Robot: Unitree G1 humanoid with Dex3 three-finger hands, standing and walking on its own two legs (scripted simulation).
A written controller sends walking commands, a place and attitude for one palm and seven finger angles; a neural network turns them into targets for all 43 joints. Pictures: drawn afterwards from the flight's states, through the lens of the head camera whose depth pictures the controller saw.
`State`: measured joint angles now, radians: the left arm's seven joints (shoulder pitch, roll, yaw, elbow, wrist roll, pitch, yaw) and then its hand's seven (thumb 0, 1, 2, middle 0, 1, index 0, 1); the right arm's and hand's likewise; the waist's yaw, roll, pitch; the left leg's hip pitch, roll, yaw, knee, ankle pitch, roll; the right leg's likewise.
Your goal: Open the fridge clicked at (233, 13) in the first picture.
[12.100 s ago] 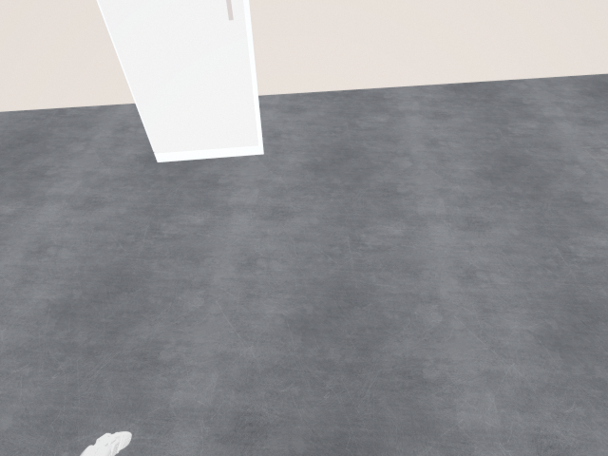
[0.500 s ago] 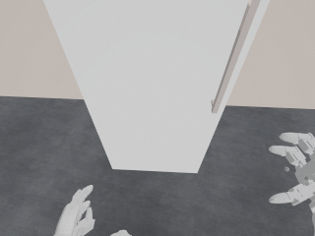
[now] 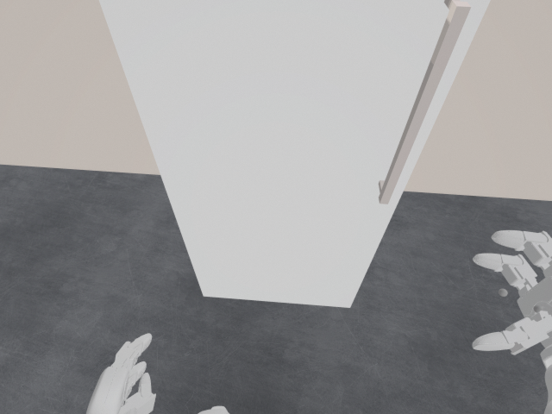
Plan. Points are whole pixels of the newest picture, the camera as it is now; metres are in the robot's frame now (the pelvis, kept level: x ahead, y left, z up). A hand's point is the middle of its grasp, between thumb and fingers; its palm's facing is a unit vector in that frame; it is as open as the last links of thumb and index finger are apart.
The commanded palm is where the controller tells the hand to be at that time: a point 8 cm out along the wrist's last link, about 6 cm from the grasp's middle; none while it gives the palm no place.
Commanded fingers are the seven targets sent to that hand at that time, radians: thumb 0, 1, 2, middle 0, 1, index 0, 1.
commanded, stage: raise the hand to about handle height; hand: right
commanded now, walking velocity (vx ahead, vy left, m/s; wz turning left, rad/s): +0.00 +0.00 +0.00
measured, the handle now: (410, 121) +0.53 -0.19 +0.15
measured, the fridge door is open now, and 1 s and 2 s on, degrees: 0 0 0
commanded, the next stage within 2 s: move the hooked fingers beside the handle in 0.08 s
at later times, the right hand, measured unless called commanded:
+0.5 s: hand (484, 267) +0.31 -0.26 +0.08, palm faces +0.04 +1.00 +0.00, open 14.0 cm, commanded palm +0.28 -0.31 +0.08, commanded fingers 0.00 0.50 -0.30 0.30 1.20 0.30 1.20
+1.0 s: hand (457, 230) +0.37 -0.25 +0.08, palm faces +0.03 +1.00 +0.00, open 14.0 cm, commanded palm +0.35 -0.30 +0.08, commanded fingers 0.00 0.50 -0.30 0.30 1.20 0.30 1.20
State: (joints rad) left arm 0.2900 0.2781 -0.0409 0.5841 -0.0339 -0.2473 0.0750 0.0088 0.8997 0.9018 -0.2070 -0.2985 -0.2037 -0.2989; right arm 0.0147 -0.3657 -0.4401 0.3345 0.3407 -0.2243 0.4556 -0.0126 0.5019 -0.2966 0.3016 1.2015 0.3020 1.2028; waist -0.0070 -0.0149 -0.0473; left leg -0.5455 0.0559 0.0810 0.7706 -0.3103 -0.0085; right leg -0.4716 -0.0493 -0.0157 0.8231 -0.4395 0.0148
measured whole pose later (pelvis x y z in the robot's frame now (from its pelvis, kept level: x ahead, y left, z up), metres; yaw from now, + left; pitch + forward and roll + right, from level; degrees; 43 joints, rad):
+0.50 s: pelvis -0.01 +0.00 +0.00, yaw +0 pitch +6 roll +1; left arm 0.27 0.28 -0.05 0.59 -0.04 -0.24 0.09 0.01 0.90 0.90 -0.21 -0.30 -0.20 -0.30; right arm -0.18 -0.39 -0.41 0.49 0.31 -0.22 0.45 -0.01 0.50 -0.30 0.30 1.20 0.30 1.20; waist 0.00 -0.01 -0.04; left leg -0.58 0.06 0.08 0.78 -0.30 -0.01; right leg -0.51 -0.04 -0.01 0.84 -0.43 0.02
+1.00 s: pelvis +0.00 +0.00 +0.00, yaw +1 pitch +10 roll +1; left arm 0.33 0.28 -0.03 0.61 -0.03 -0.15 0.07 0.01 0.90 0.90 -0.21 -0.30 -0.20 -0.30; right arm -0.38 -0.41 -0.42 0.69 0.26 -0.27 0.41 -0.01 0.50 -0.30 0.30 1.20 0.30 1.20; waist 0.04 0.00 -0.06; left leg -0.66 0.05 0.07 0.80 -0.31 -0.01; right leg -0.58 -0.05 -0.02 0.85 -0.44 0.02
